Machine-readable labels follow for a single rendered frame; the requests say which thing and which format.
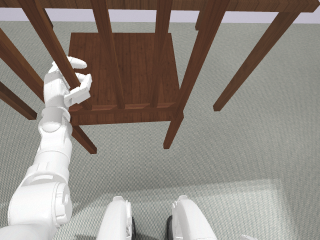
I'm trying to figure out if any table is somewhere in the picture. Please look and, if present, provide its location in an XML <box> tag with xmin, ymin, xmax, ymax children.
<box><xmin>0</xmin><ymin>0</ymin><xmax>320</xmax><ymax>120</ymax></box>

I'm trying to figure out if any left robot forearm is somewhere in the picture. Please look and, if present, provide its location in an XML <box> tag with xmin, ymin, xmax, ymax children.
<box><xmin>7</xmin><ymin>106</ymin><xmax>73</xmax><ymax>226</ymax></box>

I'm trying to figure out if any chair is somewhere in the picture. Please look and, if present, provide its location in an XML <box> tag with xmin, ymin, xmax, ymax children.
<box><xmin>0</xmin><ymin>0</ymin><xmax>231</xmax><ymax>154</ymax></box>

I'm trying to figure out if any robot left thigh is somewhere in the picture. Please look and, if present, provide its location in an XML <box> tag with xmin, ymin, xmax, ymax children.
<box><xmin>96</xmin><ymin>200</ymin><xmax>132</xmax><ymax>240</ymax></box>

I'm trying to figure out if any robot left upper arm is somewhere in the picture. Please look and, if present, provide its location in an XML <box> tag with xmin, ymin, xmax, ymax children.
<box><xmin>0</xmin><ymin>181</ymin><xmax>73</xmax><ymax>240</ymax></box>

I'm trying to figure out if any robot left hand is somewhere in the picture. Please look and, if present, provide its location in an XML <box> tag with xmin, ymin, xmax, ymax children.
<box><xmin>43</xmin><ymin>56</ymin><xmax>92</xmax><ymax>111</ymax></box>

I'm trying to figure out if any robot left shin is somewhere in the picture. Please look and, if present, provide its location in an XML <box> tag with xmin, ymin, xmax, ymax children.
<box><xmin>106</xmin><ymin>196</ymin><xmax>132</xmax><ymax>240</ymax></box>

